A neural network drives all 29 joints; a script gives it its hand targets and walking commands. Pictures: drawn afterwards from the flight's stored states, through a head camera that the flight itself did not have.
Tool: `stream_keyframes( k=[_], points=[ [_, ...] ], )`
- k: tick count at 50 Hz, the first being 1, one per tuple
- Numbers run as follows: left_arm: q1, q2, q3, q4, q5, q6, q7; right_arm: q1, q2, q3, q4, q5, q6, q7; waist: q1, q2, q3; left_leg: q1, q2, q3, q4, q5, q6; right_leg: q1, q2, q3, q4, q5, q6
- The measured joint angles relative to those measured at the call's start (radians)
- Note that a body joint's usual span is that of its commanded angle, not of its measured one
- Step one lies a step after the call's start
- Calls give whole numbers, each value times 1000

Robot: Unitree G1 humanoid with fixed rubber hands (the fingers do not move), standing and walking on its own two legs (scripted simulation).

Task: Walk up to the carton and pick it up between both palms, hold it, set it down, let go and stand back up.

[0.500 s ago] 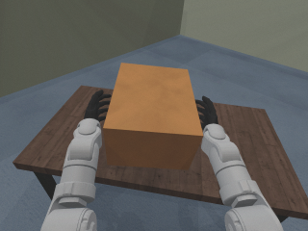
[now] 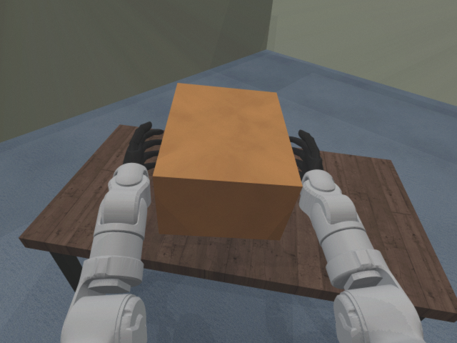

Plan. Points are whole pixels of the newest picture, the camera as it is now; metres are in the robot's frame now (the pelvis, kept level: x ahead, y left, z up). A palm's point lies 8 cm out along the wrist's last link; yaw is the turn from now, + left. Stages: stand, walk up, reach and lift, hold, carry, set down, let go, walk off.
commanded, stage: reach and lift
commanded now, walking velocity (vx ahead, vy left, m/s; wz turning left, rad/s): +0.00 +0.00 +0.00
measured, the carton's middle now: (224, 155) +0.43 +0.00 +0.15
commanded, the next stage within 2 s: hold in 0.44 s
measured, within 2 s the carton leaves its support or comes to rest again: neither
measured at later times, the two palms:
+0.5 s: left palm (132, 162) +0.37 +0.16 +0.18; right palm (310, 165) +0.37 -0.15 +0.17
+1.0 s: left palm (128, 157) +0.36 +0.16 +0.19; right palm (311, 161) +0.36 -0.15 +0.19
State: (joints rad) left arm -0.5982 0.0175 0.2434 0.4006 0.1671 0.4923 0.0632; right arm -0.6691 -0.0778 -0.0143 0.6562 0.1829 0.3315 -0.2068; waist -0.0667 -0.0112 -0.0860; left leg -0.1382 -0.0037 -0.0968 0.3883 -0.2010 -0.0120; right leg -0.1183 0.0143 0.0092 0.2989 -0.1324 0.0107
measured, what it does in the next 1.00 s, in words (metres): stands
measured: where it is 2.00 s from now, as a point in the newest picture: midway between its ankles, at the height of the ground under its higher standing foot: outside the picture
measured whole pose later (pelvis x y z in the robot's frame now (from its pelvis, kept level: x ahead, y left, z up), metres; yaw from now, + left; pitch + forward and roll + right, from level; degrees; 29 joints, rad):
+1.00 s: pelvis +0.00 +0.00 +0.00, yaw +1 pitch -5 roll -1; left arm -0.63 0.02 0.27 0.32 0.19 0.62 0.03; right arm -0.72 -0.09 0.00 0.62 0.23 0.43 -0.23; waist -0.07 -0.01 -0.09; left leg -0.11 0.00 -0.11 0.39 -0.20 -0.02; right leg -0.08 0.02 0.00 0.29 -0.13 0.01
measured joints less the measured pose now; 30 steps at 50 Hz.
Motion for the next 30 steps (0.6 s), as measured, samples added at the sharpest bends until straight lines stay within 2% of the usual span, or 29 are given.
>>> stream_keyframes(
  k=[16, 30],
  points=[
    [31, 1, -16, -80, 1, 49, 1, 12, -21, 43, -54, 56, 29, -23, -18, 0, 1, 16, 0, -11, 15, -24, 1, 31, 1, -11, -8, -15, 2],
    [67, -13, -15, -186, 10, 130, -2, 32, -34, 68, -125, 95, 86, -37, -16, 5, 3, 46, 1, -11, 18, -31, 1, 62, 3, -10, -12, -19, 2]
  ],
)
